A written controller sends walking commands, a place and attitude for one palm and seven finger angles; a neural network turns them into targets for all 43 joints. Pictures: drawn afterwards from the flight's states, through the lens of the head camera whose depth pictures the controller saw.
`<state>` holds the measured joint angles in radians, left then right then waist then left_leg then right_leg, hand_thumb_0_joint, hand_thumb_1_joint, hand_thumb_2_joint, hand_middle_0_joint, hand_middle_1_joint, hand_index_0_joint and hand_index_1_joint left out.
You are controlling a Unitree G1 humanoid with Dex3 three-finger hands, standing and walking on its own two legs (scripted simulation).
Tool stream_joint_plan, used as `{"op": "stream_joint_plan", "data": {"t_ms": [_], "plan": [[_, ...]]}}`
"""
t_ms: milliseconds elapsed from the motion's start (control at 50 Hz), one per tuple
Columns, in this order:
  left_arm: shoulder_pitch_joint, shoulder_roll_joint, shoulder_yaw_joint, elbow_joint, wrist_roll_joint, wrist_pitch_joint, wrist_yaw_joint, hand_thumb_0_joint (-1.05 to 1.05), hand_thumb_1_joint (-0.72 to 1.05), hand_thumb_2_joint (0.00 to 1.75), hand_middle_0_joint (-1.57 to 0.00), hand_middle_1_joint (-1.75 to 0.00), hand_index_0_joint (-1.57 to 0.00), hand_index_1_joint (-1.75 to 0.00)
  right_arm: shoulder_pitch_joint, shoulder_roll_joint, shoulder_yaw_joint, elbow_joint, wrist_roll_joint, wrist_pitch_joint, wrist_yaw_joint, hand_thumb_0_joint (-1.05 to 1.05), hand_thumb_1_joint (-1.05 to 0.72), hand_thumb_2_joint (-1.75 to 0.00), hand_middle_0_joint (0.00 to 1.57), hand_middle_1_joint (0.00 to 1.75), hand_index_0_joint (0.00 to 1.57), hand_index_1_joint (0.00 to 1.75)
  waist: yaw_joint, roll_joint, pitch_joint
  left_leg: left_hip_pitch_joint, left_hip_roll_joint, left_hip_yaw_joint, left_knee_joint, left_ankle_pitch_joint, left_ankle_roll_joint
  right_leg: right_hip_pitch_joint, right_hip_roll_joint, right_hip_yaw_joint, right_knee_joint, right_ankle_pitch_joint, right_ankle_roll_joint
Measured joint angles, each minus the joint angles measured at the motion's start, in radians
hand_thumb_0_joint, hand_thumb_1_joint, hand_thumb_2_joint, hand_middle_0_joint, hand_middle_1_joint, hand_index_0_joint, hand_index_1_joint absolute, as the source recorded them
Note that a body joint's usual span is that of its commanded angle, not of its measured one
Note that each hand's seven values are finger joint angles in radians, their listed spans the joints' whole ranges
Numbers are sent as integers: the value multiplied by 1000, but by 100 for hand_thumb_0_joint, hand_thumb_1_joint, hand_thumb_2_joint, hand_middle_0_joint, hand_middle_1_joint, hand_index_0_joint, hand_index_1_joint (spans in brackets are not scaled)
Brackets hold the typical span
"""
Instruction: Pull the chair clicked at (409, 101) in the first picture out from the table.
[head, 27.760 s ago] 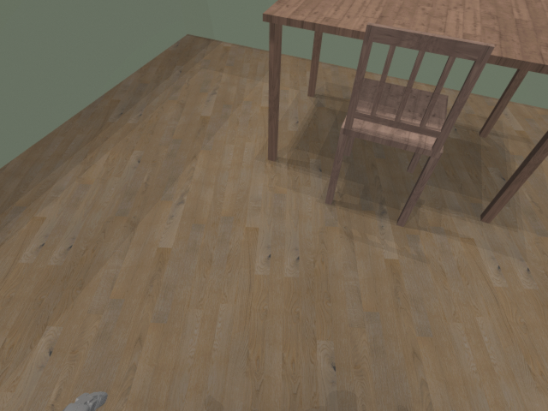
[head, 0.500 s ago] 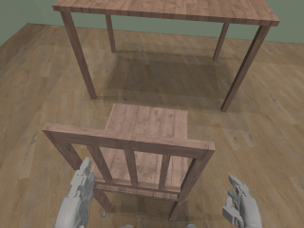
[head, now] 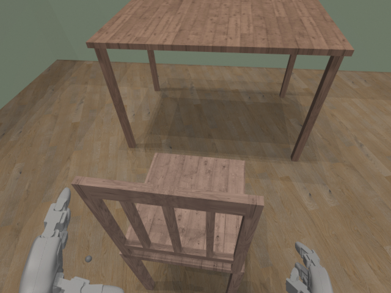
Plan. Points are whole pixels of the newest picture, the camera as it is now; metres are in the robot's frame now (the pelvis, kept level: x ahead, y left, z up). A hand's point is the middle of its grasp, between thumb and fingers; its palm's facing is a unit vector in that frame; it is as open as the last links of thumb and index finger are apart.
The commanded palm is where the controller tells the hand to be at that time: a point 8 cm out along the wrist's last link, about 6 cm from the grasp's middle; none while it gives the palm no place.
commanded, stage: draw the hand back to the body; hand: left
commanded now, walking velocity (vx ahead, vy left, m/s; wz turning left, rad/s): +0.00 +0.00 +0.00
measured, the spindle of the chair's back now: (173, 229) +0.28 +0.09 -0.07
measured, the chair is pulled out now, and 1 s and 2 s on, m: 0.66 0.66 0.66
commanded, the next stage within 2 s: step back with the hand held close in 0.90 s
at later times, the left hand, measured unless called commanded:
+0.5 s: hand (30, 198) +0.21 +0.26 +0.19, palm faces +0.46 -0.77 -0.44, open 9.7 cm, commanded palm +0.16 +0.30 +0.21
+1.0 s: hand (27, 188) +0.22 +0.26 +0.20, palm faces +0.48 -0.76 -0.44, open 7.4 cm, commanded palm +0.17 +0.30 +0.21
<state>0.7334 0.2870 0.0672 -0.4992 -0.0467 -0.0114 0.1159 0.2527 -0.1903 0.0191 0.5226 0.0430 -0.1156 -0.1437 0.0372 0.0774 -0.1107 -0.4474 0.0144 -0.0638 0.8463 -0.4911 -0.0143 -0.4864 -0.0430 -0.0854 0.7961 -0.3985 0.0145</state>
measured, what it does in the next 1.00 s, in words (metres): stands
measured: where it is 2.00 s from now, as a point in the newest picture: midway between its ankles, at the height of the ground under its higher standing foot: outside the picture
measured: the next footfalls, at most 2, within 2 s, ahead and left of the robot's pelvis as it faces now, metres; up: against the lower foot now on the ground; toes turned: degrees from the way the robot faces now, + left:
none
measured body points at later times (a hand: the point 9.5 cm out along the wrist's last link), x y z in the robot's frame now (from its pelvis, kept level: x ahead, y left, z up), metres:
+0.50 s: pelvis +0.02 +0.00 +0.03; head +0.01 -0.03 +0.48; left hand +0.18 +0.30 +0.21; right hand +0.21 -0.22 -0.05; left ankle -0.03 +0.13 -0.70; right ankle +0.00 -0.13 -0.70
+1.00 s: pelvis +0.02 +0.00 +0.04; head +0.01 -0.03 +0.49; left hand +0.18 +0.30 +0.22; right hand +0.20 -0.22 -0.06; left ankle -0.03 +0.13 -0.70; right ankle +0.00 -0.13 -0.70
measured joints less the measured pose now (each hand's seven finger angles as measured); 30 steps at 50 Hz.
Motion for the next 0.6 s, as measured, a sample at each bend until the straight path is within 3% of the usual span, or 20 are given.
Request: {"op": "stream_joint_plan", "data": {"t_ms": [80,240,600], "plan": [[-36,14,24,27,11,23,38,-1,-19,37,-6,-7,-6,-8,-7,-11,8,34,-7,-16,-7,1,-91,-90,20,30,20,30,7,1,28,101,3,-2,-95,39,-1,104,4,-6,-95,36,-1],[-115,28,115,64,11,0,56,0,9,50,-10,-13,-10,-13,-46,-16,9,86,-16,-42,9,1,-91,-90,20,30,20,30,18,-1,68,239,4,9,-248,103,-1,233,7,1,-232,94,-1],[-263,72,299,75,-7,-35,54,1,72,81,-19,-26,-19,-27,-74,-24,-8,149,-22,-29,40,1,-91,-90,20,30,20,30,33,10,105,359,4,29,-389,154,1,335,9,16,-350,137,4]]}}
